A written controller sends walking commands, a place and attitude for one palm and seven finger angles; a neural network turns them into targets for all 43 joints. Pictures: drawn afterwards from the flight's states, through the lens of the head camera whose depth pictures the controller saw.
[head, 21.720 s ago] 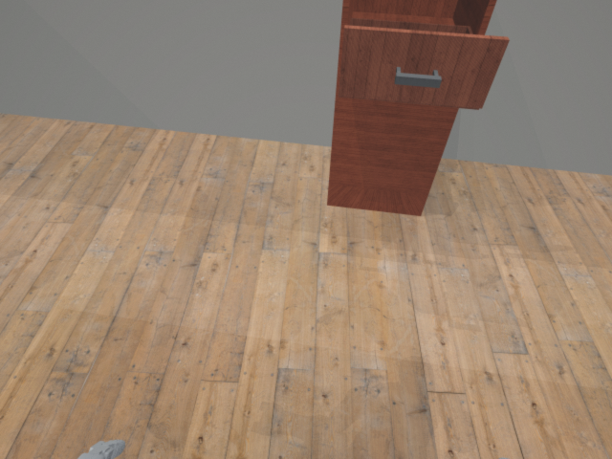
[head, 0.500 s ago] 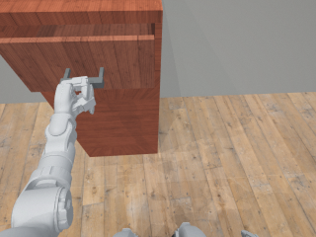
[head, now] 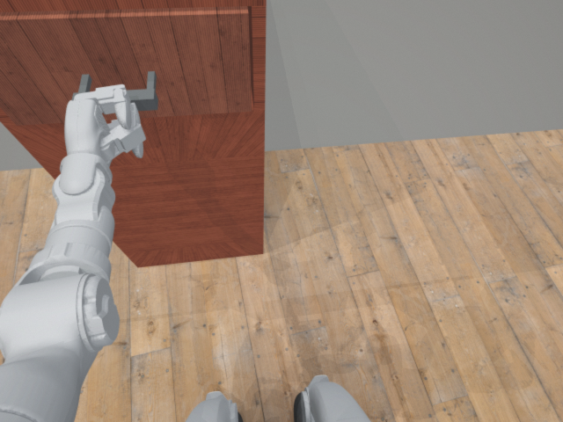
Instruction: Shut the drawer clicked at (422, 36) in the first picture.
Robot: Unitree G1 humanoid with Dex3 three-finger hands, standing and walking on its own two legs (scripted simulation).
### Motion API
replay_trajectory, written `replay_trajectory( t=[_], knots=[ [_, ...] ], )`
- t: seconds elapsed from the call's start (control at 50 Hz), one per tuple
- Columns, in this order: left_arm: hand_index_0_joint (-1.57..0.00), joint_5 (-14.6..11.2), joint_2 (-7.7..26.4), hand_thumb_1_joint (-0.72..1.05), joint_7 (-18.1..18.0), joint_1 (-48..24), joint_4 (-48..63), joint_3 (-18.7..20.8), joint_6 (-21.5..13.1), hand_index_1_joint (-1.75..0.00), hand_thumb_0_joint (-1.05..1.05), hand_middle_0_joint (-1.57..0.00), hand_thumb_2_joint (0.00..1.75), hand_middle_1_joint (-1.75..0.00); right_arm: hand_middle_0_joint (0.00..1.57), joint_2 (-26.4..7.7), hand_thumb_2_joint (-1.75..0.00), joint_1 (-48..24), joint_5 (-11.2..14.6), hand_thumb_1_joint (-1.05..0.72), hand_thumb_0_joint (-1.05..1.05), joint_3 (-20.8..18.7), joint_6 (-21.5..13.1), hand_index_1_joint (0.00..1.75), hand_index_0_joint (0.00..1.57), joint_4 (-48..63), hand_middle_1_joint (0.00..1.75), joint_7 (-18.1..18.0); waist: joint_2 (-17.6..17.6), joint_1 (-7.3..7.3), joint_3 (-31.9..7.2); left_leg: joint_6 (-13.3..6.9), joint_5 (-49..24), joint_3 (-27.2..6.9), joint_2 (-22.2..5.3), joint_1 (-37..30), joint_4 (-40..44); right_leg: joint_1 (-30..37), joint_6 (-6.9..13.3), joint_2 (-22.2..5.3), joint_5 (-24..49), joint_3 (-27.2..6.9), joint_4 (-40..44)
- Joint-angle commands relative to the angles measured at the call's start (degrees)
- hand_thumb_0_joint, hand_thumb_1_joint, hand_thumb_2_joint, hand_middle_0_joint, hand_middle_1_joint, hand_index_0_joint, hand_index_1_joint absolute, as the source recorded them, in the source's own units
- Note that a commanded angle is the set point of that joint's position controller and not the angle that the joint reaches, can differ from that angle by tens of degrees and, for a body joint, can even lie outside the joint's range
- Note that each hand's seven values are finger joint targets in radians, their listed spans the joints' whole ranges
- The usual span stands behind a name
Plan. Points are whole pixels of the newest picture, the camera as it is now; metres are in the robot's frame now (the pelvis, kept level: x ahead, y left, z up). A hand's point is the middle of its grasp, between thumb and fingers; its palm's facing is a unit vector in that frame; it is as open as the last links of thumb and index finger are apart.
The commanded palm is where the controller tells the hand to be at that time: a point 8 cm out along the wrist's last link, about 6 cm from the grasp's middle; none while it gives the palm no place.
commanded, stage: push the drawer shut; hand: left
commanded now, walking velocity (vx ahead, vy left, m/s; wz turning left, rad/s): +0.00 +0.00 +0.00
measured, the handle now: (117, 90) +0.58 +0.19 +0.09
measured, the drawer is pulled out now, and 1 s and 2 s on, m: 0.01 0.00 0.00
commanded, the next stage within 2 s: pull the fist back off the drawer in 0.28 s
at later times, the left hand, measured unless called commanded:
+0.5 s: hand (135, 123) +0.52 +0.16 +0.09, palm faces +0.05 -1.00 -0.05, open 3.0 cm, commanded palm +0.52 +0.20 +0.09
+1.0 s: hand (142, 128) +0.51 +0.15 +0.08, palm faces +0.06 -1.00 -0.02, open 3.2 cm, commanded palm +0.47 +0.20 +0.09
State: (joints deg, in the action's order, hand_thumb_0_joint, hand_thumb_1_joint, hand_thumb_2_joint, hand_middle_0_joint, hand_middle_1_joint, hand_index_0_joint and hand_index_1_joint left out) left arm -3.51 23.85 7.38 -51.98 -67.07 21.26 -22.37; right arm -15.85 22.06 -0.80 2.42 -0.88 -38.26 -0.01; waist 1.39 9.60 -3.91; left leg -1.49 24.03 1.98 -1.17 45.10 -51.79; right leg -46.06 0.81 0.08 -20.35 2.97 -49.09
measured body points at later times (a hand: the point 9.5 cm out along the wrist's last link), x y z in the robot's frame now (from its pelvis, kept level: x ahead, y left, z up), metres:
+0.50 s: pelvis -0.02 +0.00 -0.01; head +0.12 +0.01 +0.42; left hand +0.51 +0.22 +0.09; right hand -0.02 -0.27 -0.12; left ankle +0.00 +0.10 -0.69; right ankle +0.03 -0.11 -0.69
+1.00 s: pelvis +0.01 +0.00 +0.00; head +0.11 +0.00 +0.44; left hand +0.50 +0.20 +0.09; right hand +0.01 -0.25 -0.12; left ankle +0.00 +0.10 -0.69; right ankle +0.03 -0.11 -0.69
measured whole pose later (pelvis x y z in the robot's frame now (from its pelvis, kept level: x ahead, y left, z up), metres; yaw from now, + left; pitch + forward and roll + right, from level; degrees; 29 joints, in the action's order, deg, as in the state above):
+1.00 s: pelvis +0.01 +0.00 +0.00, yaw -1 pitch +18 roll -1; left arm -3.5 21.6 4.5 -47.7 -62.6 21.1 -22.1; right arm -15.4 24.0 -1.2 2.4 1.3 -35.8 1.4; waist 1.9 9.4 -5.7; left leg -1.7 24.8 2.8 -1.7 44.7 -51.4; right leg -46.0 0.6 0.8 -20.5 2.0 -48.4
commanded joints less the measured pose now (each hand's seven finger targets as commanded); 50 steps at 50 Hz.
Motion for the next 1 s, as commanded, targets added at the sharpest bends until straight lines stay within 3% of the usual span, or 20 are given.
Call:
replay_trajectory(
  t=[0.0,0.02,0.04,0.06,0.08,0.1,0.12,0.22,0.26,0.3,0.38,0.42,0.48,0.56,0.66,0.7,0.76,0.88,0.94,0.98],
  knots=[
    [-1.40,-0.2,15.8,0.90,-1.6,-32.9,14.2,1.8,-4.4,-1.60,0.00,-1.40,0.90,-1.60,0.20,-9.7,-0.90,9.1,-0.5,-0.90,0.00,-3.7,-0.8,0.30,0.20,3.1,0.30,-0.3,5.7,1.65,-29.0,0.1,-17.1,-4.2,0.4,-15.7,5.3,10.8,0.3,1.5,13.4,-2.4,4.9],
    [-1.40,0.0,14.7,0.90,-1.5,-33.7,13.7,0.8,-4.4,-1.60,0.00,-1.40,0.90,-1.60,0.20,-9.5,-0.90,9.2,-0.5,-0.90,0.00,-3.6,-0.7,0.30,0.20,3.0,0.30,-0.2,6.5,2.08,-28.7,0.2,-17.2,-4.3,0.2,-16.2,5.1,9.8,0.3,1.5,13.0,-2.3,4.8],
    [-1.40,0.1,16.1,0.90,-1.7,-33.7,13.2,2.0,-4.5,-1.60,0.00,-1.40,0.90,-1.60,0.20,-9.7,-0.90,9.5,-0.7,-0.90,0.00,-3.6,-0.5,0.30,0.20,2.9,0.30,-0.1,6.2,1.80,-28.5,0.2,-16.9,-4.5,0.1,-15.8,4.9,9.4,0.3,1.6,12.3,-2.2,4.8],
    [-1.40,0.1,14.8,0.90,-1.8,-34.4,12.4,1.0,-4.2,-1.60,0.00,-1.40,0.90,-1.60,0.20,-9.8,-0.90,10.0,-0.9,-0.90,0.00,-3.6,-0.4,0.30,0.20,2.7,0.30,0.0,5.4,2.76,-28.0,0.1,-17.7,-4.5,0.2,-16.1,5.0,9.1,0.3,1.8,13.0,-2.0,5.0],
    [-1.40,0.3,16.8,0.90,-2.0,-33.9,11.2,2.6,-4.1,-1.60,0.00,-1.40,0.90,-1.60,0.20,-10.1,-0.90,10.2,-0.8,-0.90,0.00,-3.6,-0.2,0.30,0.20,2.6,0.30,-0.1,4.3,2.30,-27.6,0.1,-17.0,-4.6,0.1,-14.8,4.8,9.3,0.3,1.8,12.5,-2.1,5.0],
    [-1.40,0.3,14.9,0.90,-1.9,-35.8,10.7,0.7,-3.9,-1.60,0.00,-1.40,0.90,-1.60,0.20,-9.9,-0.90,10.1,-0.6,-0.90,0.00,-3.5,-0.1,0.30,0.20,2.6,0.30,-0.1,4.2,3.66,-25.9,-0.1,-15.7,-4.4,0.1,-13.9,4.9,8.3,0.1,1.8,11.8,-2.2,5.4],
    [-1.40,0.2,16.3,0.90,-2.3,-37.6,10.6,1.7,-3.8,-1.60,0.00,-1.40,0.90,-1.60,0.20,-10.1,-0.90,10.4,-0.7,-0.90,0.00,-3.6,0.0,0.30,0.20,2.0,0.30,-0.2,2.9,4.07,-25.0,-0.3,-14.7,-4.5,0.1,-13.0,4.7,8.0,-0.1,1.7,11.2,-2.2,5.7],
    [-1.40,1.0,15.0,0.90,-3.2,-42.7,9.7,-0.7,-3.6,-1.60,0.00,-1.40,0.90,-1.60,0.20,-10.2,-0.90,11.0,-0.9,-0.90,0.00,-3.2,-0.3,0.30,0.20,1.3,0.30,-0.3,5.8,5.94,-24.4,-0.3,-11.6,-5.1,0.1,-12.8,4.5,4.8,-0.1,1.6,7.5,-2.2,6.1],
    [-1.40,1.4,16.2,0.90,-3.4,-44.8,9.7,-0.8,-3.8,-1.60,0.00,-1.40,0.90,-1.60,0.20,-10.5,-0.90,11.2,-1.0,-0.90,0.00,-3.1,-0.6,0.30,0.20,1.0,0.30,-0.5,6.4,6.41,-24.5,-0.4,-10.0,-5.6,0.1,-12.6,4.4,3.5,0.0,1.6,5.7,-2.2,6.0],
    [-1.40,1.2,14.7,0.90,-3.5,-46.6,10.2,-2.3,-4.0,-1.60,0.00,-1.40,0.90,-1.60,0.20,-10.6,-0.90,11.0,-1.0,-0.90,0.00,-3.1,-1.2,0.30,0.20,0.7,0.30,-0.6,8.2,7.08,-25.6,-0.3,-9.1,-6.1,-0.1,-14.2,4.3,1.9,-0.1,1.5,4.5,-2.0,6.0],
    [-1.40,0.8,14.0,0.90,-3.6,-47.7,9.4,-3.3,-3.4,-1.60,0.00,-1.40,0.90,-1.60,0.20,-11.1,-0.90,11.3,-1.1,-0.90,0.00,-2.8,-2.0,0.30,0.20,0.2,0.30,-0.9,7.0,7.88,-26.7,-0.5,-7.3,-6.6,-0.2,-13.9,4.3,1.1,-0.2,1.3,3.0,-1.8,6.0],
    [-1.40,0.9,14.9,0.90,-3.4,-46.7,7.7,-2.8,-2.7,-1.60,0.00,-1.40,0.90,-1.60,0.20,-11.1,-0.90,11.2,-1.1,-0.90,0.00,-2.5,-2.1,0.30,0.20,0.5,0.30,-0.9,5.8,7.58,-25.9,-0.7,-4.9,-6.1,0.0,-10.9,4.4,2.7,-0.3,1.3,1.5,-2.2,6.4],
    [-1.40,0.9,15.5,0.90,-3.4,-47.2,8.6,-2.0,-2.9,-1.60,0.00,-1.40,0.90,-1.60,0.20,-10.9,-0.90,11.2,-1.2,-0.90,0.00,-2.5,-2.2,0.30,0.20,1.1,0.30,-0.8,8.1,7.06,-27.5,-0.5,-5.6,-5.8,0.3,-11.5,4.3,3.5,-0.1,1.2,2.1,-2.3,6.3],
    [-1.40,0.8,17.2,0.90,-3.5,-44.3,7.5,0.1,-2.8,-1.60,0.00,-1.40,0.90,-1.60,0.20,-11.0,-0.90,11.3,-1.3,-0.90,0.00,-2.4,-2.0,0.30,0.20,1.8,0.30,-0.4,5.7,5.95,-27.2,-0.7,-5.5,-5.5,0.5,-9.7,4.2,5.6,0.1,1.4,2.1,-2.6,6.5],
    [-1.40,0.9,14.7,0.90,-3.0,-41.2,7.7,-1.3,-3.0,-1.60,0.00,-1.40,0.90,-1.60,0.20,-10.7,-0.90,10.6,-1.1,-0.90,0.00,-2.7,-1.6,0.30,0.20,2.9,0.30,0.0,6.9,5.18,-24.8,-0.6,-4.1,-5.4,0.5,-9.5,4.8,4.4,0.4,1.4,1.1,-2.5,6.5],
    [-1.40,0.4,15.4,0.90,-3.1,-38.7,9.8,0.1,-3.4,-1.60,0.00,-1.40,0.90,-1.60,0.20,-10.8,-0.90,10.5,-1.1,-0.90,0.00,-3.0,-1.4,0.30,0.20,3.4,0.30,0.2,6.5,4.00,-26.9,-0.4,-5.7,-5.3,0.3,-11.1,5.0,5.6,0.3,1.4,2.2,-2.3,6.3],
    [-1.40,0.0,13.3,0.90,-2.9,-33.3,11.3,-0.3,-3.8,-1.60,0.00,-1.40,0.90,-1.60,0.20,-10.4,-0.90,10.3,-1.0,-0.90,0.00,-3.3,-0.9,0.30,0.20,4.3,0.30,0.5,6.4,2.44,-28.9,-0.3,-9.3,-5.1,0.2,-13.7,5.1,7.2,0.6,1.6,5.0,-2.0,5.8],
    [-1.40,-0.6,11.7,0.90,-3.3,-24.5,15.0,0.1,-3.7,-1.60,0.00,-1.40,0.90,-1.60,0.20,-9.7,-0.90,9.4,-0.5,-0.90,0.00,-3.8,0.4,0.30,0.20,5.3,0.30,0.8,3.8,0.08,-27.2,-0.1,-13.9,-3.9,0.1,-14.5,6.3,11.3,0.7,1.8,10.6,-1.6,5.7],
    [-1.40,-1.0,12.7,0.90,-3.6,-17.1,17.9,2.0,-3.6,-1.60,0.00,-1.40,0.90,-1.60,0.20,-9.3,-0.90,8.4,-0.1,-0.90,0.00,-4.0,1.1,0.30,0.20,6.9,0.30,0.9,1.6,-2.18,-27.7,-0.2,-16.8,-2.6,0.4,-13.5,6.9,16.5,0.7,1.8,15.3,-2.2,5.7],
    [-1.40,-1.4,11.8,0.90,-3.5,-14.0,21.3,1.9,-3.7,-1.60,0.00,-1.40,0.90,-1.60,0.20,-8.8,-0.90,7.7,0.1,-0.90,0.00,-4.1,1.3,0.30,0.20,7.5,0.30,0.9,2.9,-2.86,-28.0,-0.1,-20.2,-2.0,0.4,-14.9,7.0,18.3,0.7,1.8,19.2,-2.3,5.6]
  ],
)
